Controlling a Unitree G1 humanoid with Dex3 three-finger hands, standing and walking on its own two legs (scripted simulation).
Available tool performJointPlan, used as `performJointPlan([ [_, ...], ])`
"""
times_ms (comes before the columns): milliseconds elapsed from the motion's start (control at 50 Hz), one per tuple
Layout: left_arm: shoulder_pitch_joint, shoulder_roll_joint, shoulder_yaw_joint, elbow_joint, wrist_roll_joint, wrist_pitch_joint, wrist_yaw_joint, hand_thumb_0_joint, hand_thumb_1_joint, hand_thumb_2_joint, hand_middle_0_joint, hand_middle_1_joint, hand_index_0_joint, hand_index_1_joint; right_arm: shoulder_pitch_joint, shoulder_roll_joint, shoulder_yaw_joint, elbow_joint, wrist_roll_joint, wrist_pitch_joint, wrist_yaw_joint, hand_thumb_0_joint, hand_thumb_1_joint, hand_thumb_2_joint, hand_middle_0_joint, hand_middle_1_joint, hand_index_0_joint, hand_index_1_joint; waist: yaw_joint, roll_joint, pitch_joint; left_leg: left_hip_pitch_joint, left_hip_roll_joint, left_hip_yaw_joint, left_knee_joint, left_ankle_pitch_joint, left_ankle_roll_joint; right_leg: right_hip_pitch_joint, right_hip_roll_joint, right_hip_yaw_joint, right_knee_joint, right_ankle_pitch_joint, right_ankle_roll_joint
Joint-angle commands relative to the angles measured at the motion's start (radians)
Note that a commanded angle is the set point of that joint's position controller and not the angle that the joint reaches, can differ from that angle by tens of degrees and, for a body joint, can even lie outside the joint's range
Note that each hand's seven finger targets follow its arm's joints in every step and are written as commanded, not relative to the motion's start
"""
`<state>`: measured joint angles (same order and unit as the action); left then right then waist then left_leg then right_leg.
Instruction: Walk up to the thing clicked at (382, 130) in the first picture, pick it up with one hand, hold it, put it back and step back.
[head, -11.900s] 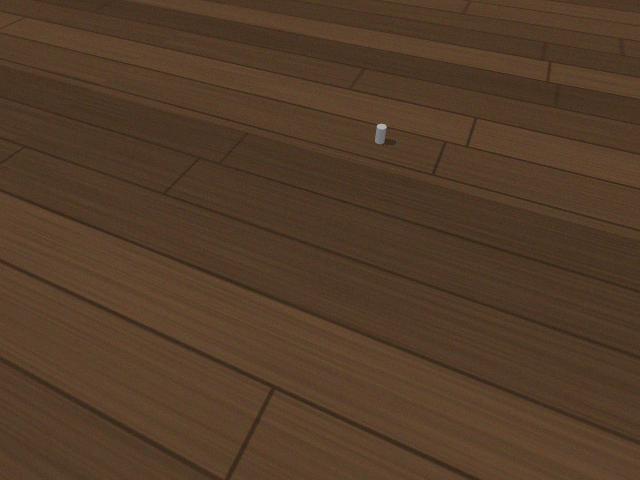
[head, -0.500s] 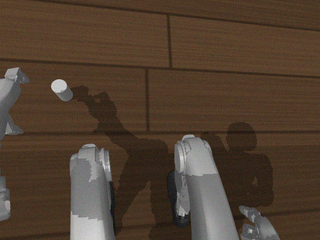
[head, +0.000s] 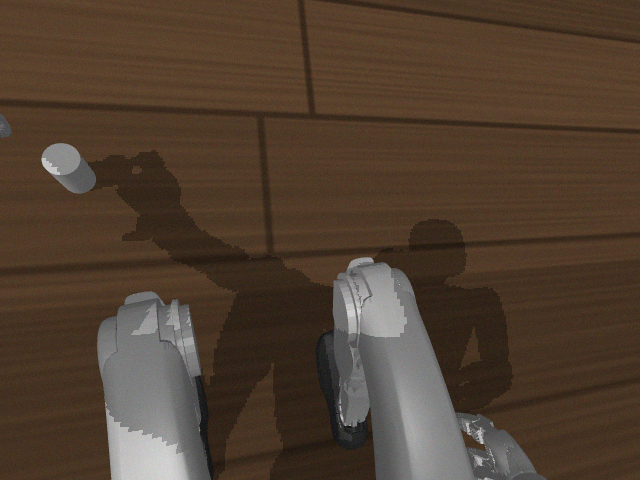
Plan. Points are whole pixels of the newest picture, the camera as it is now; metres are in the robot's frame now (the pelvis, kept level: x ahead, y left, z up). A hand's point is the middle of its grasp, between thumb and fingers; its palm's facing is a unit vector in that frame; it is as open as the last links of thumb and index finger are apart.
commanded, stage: rise first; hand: left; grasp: from above
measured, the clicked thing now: (71, 169) +0.54 +0.29 -0.31
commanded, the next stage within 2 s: approach in 1.90 s
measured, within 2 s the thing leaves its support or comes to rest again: neither
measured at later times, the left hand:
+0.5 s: hand out of the picture +0.47 +0.34 -0.17, palm faces -0.45 -0.07 -0.89, open 13.9 cm
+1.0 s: hand out of the picture +0.49 +0.35 -0.18, palm faces -0.44 -0.07 -0.90, open 13.7 cm
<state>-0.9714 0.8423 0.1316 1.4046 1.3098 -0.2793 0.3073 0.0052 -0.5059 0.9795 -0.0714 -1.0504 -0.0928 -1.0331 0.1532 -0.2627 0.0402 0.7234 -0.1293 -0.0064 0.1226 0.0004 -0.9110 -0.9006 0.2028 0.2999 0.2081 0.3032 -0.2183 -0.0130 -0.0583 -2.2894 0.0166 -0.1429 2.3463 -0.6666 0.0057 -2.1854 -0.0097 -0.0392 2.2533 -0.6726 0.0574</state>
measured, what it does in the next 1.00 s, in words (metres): stands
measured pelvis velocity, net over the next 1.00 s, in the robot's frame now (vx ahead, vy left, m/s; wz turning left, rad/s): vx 0.01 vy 0.00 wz -0.04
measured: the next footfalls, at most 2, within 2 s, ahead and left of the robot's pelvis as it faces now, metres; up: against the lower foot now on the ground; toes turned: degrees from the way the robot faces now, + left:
none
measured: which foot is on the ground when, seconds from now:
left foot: down 0.00-1.00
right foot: down 0.00-1.00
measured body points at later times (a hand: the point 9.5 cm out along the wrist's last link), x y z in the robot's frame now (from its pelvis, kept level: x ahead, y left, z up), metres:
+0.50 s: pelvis +0.01 +0.00 -0.01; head +0.26 +0.08 +0.35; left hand +0.49 +0.34 -0.12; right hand +0.06 -0.28 -0.11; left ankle +0.08 +0.12 -0.32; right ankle +0.11 -0.14 -0.32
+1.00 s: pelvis +0.01 +0.00 -0.02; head +0.26 +0.09 +0.34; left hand +0.51 +0.35 -0.13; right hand +0.05 -0.27 -0.11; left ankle +0.08 +0.12 -0.32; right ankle +0.11 -0.14 -0.32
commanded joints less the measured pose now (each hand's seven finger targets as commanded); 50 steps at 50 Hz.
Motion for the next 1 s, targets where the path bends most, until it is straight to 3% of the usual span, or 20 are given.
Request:
performJointPlan([
  [0,-0.315,0.299,0.046,-0.143,-0.013,-0.001,0.036,0.0,-0.523,0.978,-0.057,-1.071,-0.081,-1.046,0.204,-0.266,-0.076,-0.011,-0.004,-0.001,-0.007,0.0,-0.907,-0.906,0.2,0.3,0.2,0.3,0.0,0.333,-0.656,0.596,-0.013,0.07,-0.271,0.145,0.013,0.228,0.023,-0.115,-0.192,0.177,-0.086],
  [60,-0.301,0.289,0.04,-0.135,-0.019,0.0,0.035,0.0,-0.511,0.962,-0.061,-1.085,-0.092,-1.053,0.217,-0.269,-0.07,-0.012,-0.011,0.0,-0.004,0.0,-0.909,-0.906,0.2,0.3,0.2,0.3,-0.014,0.333,-0.652,0.597,-0.013,0.072,-0.252,0.17,0.014,0.243,0.024,-0.114,-0.192,0.199,-0.083],
  [200,-0.298,0.341,0.077,-0.16,-0.033,-0.008,0.04,0.0,-0.504,0.951,-0.06,-1.088,-0.095,-1.052,0.224,-0.272,-0.062,-0.015,-0.015,0.006,0.001,0.0,-0.909,-0.906,0.2,0.3,0.2,0.3,-0.002,0.341,-0.668,0.582,-0.012,0.076,-0.234,0.193,0.013,0.262,0.028,-0.112,-0.183,0.217,-0.084],
  [360,-0.31,0.362,0.084,-0.179,-0.037,-0.013,0.04,0.0,-0.523,0.971,-0.074,-1.053,-0.092,-1.034,0.227,-0.277,-0.049,-0.014,-0.025,0.015,0.007,0.0,-0.91,-0.906,0.2,0.3,0.2,0.3,-0.012,0.347,-0.676,0.573,-0.01,0.084,-0.205,0.215,0.016,0.282,0.034,-0.111,-0.185,0.237,-0.083],
  [380,-0.287,0.363,0.086,-0.147,-0.035,-0.01,0.04,0.0,-0.563,1.03,-0.109,-1.011,-0.088,-1.033,0.227,-0.28,-0.052,-0.014,-0.023,0.015,0.008,0.0,-0.912,-0.904,0.2,0.3,0.2,0.3,-0.012,0.352,-0.654,0.575,-0.01,0.078,-0.212,0.207,0.015,0.264,0.031,-0.115,-0.177,0.229,-0.084],
  [560,-0.321,0.364,0.063,-0.107,-0.026,-0.018,0.037,0.0,-0.511,0.972,-0.109,-1.02,-0.112,-1.018,0.223,-0.282,-0.034,-0.014,-0.033,0.02,0.008,0.0,-0.91,-0.905,0.2,0.3,0.2,0.3,-0.039,0.329,-0.629,0.532,-0.012,0.08,-0.186,0.184,0.021,0.271,0.037,-0.12,-0.179,0.219,-0.082],
  [620,-0.312,0.379,0.072,-0.091,-0.022,-0.017,0.037,0.0,-0.497,0.965,-0.134,-0.999,-0.131,-1.002,0.215,-0.284,-0.031,-0.014,-0.033,0.024,0.008,0.0,-0.911,-0.906,0.2,0.3,0.2,0.3,-0.028,0.328,-0.643,0.528,-0.011,0.081,-0.183,0.188,0.021,0.277,0.042,-0.122,-0.177,0.222,-0.082],
  [960,-0.387,0.386,0.041,-0.096,-0.009,-0.011,0.03,0.0,-0.485,0.954,-0.16,-0.974,-0.152,-0.982,0.216,-0.296,-0.016,-0.022,-0.027,0.031,0.008,0.0,-0.913,-0.906,0.2,0.3,0.2,0.3,-0.063,0.397,-0.614,0.561,-0.007,0.043,-0.198,0.188,0.007,0.196,0.037,-0.141,-0.136,0.219,-0.086],
  [980,-0.394,0.394,0.043,-0.107,-0.007,-0.012,0.029,0.0,-0.484,0.953,-0.161,-0.973,-0.153,-0.981,0.217,-0.297,-0.015,-0.02,-0.025,0.033,0.007,0.0,-0.912,-0.905,0.2,0.3,0.2,0.3,-0.056,0.403,-0.63,0.573,-0.006,0.047,-0.196,0.196,0.008,0.2,0.037,-0.139,-0.141,0.223,-0.085],
])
